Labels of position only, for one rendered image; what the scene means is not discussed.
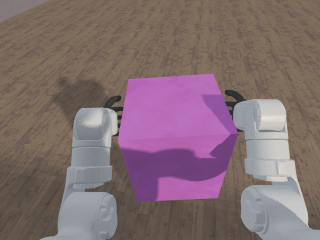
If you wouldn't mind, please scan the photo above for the robot right forearm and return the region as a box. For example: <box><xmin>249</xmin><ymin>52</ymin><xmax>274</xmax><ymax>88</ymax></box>
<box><xmin>233</xmin><ymin>99</ymin><xmax>308</xmax><ymax>223</ymax></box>

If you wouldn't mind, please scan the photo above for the left robot hand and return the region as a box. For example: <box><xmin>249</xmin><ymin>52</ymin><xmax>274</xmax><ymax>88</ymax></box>
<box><xmin>103</xmin><ymin>95</ymin><xmax>124</xmax><ymax>136</ymax></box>

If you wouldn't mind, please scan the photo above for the robot left forearm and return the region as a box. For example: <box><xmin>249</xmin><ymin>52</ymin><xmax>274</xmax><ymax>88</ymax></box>
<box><xmin>57</xmin><ymin>107</ymin><xmax>118</xmax><ymax>231</ymax></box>

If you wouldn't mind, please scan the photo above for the carton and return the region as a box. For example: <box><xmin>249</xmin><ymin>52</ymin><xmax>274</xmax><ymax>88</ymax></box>
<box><xmin>118</xmin><ymin>73</ymin><xmax>238</xmax><ymax>202</ymax></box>

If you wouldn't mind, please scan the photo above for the right robot hand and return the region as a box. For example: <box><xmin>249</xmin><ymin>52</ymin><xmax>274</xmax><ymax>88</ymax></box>
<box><xmin>225</xmin><ymin>90</ymin><xmax>246</xmax><ymax>132</ymax></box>

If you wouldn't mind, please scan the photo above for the left robot upper arm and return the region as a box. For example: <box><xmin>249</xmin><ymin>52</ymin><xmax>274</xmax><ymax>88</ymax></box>
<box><xmin>40</xmin><ymin>192</ymin><xmax>118</xmax><ymax>240</ymax></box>

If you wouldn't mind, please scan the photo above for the right robot upper arm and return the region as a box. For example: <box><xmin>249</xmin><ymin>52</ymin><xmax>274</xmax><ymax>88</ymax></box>
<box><xmin>241</xmin><ymin>185</ymin><xmax>320</xmax><ymax>240</ymax></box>

